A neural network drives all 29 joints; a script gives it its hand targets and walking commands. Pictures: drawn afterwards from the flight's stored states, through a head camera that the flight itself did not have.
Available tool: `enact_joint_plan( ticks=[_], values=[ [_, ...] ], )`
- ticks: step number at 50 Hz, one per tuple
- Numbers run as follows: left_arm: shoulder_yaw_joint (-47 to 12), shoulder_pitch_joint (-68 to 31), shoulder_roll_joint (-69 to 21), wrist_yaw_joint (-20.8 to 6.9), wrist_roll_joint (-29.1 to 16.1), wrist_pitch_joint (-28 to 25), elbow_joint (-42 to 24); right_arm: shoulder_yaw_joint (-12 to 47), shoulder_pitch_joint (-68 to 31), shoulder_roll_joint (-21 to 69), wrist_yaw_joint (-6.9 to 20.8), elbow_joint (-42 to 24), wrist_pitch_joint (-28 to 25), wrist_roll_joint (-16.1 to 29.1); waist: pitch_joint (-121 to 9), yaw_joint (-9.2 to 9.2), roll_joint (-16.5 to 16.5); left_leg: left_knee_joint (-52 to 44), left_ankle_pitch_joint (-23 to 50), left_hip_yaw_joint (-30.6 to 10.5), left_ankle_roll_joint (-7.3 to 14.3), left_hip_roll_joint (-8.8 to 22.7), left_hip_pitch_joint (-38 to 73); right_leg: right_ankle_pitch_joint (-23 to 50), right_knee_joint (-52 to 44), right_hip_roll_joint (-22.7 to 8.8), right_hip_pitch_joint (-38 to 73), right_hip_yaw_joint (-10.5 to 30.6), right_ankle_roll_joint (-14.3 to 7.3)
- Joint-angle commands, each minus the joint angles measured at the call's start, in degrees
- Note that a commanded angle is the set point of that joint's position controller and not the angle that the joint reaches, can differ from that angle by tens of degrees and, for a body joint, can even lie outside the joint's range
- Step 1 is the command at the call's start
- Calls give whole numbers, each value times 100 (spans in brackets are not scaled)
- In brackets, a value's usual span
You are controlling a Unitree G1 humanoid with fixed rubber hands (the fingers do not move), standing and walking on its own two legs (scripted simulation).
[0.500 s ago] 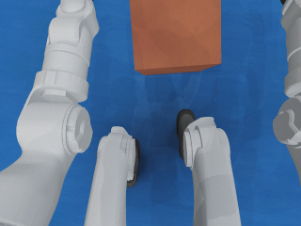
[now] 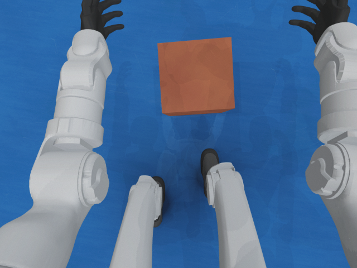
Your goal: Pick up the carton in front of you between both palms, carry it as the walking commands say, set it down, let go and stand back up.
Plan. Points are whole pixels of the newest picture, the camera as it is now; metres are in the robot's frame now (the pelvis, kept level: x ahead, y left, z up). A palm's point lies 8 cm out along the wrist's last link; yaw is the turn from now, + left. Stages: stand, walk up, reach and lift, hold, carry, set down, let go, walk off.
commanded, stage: set down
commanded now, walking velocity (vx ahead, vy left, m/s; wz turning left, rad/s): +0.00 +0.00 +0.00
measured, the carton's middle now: (194, 83) +0.51 -0.08 -0.47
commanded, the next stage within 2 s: let go in 0.08 s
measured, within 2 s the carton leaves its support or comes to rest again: neither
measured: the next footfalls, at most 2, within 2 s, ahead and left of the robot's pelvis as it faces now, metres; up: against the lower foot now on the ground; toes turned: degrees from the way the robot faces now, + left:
none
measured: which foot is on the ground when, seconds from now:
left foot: down 0.00-1.00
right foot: down 0.00-1.00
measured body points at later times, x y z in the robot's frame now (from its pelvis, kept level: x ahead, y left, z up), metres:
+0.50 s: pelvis +0.04 -0.01 +0.12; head +0.30 -0.06 +0.49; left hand +0.47 +0.14 +0.00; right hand +0.42 -0.30 -0.01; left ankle +0.04 +0.13 -0.56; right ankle +0.13 -0.11 -0.56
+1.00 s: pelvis +0.09 +0.01 +0.18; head +0.16 +0.00 +0.63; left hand +0.31 +0.22 +0.10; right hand +0.25 -0.24 +0.10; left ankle +0.04 +0.13 -0.56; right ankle +0.13 -0.11 -0.56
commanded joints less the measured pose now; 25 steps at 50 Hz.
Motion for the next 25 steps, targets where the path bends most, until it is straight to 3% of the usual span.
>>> enact_joint_plan(
  ticks=[1, 7, 13, 19, 25],
  values=[
    [102, -1261, 556, -73, 85, -191, -541, -135, -1330, -689, 13, -607, -186, -122, -6190, -110, -438, -1565, 870, 534, -169, -204, -135, 2513, -346, 204, 7390, -76, 156],
    [225, -802, 384, -171, 359, -307, -350, -277, -829, -496, 68, -470, -311, -458, -5954, -91, -379, -2230, 1063, 444, -190, -130, 419, 2461, -1040, 189, 7761, -48, 134],
    [132, 637, 228, -164, 699, -355, -886, -77, 552, -311, 153, -1112, -318, -750, -6277, -62, -422, -2896, 1518, 357, -117, -96, 1233, 3102, -1605, 124, 9056, 27, 47],
    [-180, 2102, 121, -264, 613, -621, -1709, 265, 2066, -45, 192, -2014, -487, -561, -5731, -54, -528, -3456, 1499, 303, -31, -65, 1748, 3401, -2237, 20, 10029, 278, 26],
    [-339, 3516, 88, -489, 508, -930, -1688, 538, 3588, 280, 206, -2235, -754, -315, -4724, 62, -513, -3971, 1461, 193, 39, 45, 2554, 3125, -2836, -76, 10218, 373, 52]
  ],
)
